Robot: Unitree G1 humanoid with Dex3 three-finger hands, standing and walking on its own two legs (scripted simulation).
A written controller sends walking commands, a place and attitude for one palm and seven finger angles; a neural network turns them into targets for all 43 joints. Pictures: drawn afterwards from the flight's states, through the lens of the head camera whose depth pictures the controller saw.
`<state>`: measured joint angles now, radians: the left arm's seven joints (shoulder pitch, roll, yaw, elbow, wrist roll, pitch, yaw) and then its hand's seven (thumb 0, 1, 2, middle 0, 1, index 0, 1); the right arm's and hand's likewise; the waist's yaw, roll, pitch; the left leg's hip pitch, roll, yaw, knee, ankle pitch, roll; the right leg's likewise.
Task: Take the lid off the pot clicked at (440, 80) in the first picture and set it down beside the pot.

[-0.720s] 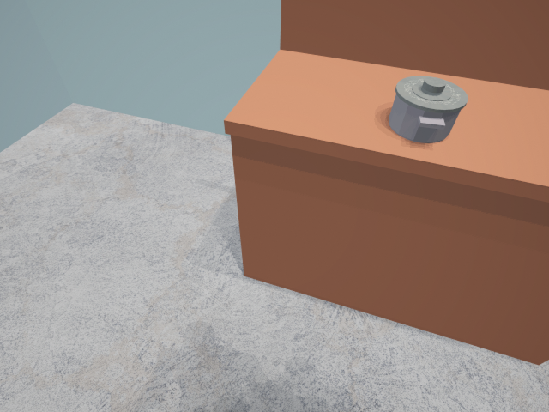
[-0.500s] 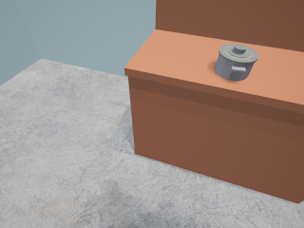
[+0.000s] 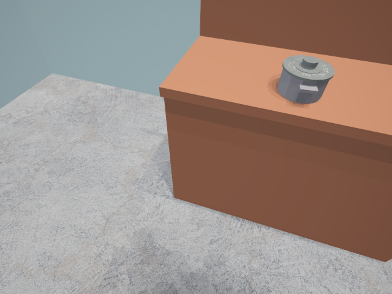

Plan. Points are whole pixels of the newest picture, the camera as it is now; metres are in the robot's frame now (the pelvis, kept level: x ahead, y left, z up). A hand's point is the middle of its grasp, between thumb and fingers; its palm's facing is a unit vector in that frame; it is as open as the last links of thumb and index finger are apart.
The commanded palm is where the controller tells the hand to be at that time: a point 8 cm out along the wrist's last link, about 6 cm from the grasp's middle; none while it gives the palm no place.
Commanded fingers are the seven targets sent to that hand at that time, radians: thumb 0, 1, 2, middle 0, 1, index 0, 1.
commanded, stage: turn to face it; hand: left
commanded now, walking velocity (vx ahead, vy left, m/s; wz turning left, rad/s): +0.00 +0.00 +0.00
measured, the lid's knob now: (310, 61) +0.77 -0.32 +0.12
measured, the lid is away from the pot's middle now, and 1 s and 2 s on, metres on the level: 0.00 0.00 0.00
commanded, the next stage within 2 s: take the last steps up to it in 0.62 s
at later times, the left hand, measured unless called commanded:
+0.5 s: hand out of the picture +0.06 +0.19 -0.18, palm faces -0.10 -0.97 -0.23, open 7.4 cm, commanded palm none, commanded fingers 0.00 0.90 0.90 -0.20 -0.30 -0.20 -0.30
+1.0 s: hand out of the picture +0.08 +0.20 -0.19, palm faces -0.19 -0.97 -0.17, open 7.4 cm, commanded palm none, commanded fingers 0.00 0.90 0.90 -0.20 -0.30 -0.20 -0.30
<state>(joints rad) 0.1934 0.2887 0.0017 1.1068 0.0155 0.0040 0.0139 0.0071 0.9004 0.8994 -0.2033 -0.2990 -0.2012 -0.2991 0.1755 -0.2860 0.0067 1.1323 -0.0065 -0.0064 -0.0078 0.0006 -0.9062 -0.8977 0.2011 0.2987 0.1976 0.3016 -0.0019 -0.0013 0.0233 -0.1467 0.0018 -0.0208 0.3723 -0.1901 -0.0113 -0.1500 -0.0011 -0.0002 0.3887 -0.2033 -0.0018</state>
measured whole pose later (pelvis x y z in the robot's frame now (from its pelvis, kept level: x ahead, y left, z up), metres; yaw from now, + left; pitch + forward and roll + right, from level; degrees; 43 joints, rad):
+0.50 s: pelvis -0.01 +0.00 -0.01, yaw -7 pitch +0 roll +0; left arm 0.23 0.20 0.03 1.01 0.02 0.05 0.00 0.01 0.90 0.90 -0.20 -0.30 -0.20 -0.30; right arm 0.23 -0.21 -0.03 1.05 -0.01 0.02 -0.03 0.00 -0.91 -0.90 0.20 0.30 0.20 0.30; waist -0.01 0.00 0.05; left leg -0.26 0.05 0.08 0.57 -0.30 -0.02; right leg -0.31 0.06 0.10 0.58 -0.26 -0.01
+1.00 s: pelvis +0.02 +0.02 -0.01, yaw -14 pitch +1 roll -1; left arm 0.32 0.20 0.07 1.00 0.03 0.05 -0.02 0.01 0.90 0.90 -0.20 -0.30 -0.20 -0.30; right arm 0.23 -0.21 -0.04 0.98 -0.02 -0.04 -0.03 0.00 -0.91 -0.90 0.20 0.30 0.20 0.30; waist 0.00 -0.02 -0.01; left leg -0.22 0.05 0.07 0.54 -0.35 0.01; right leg -0.36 0.06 0.09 0.70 -0.39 -0.03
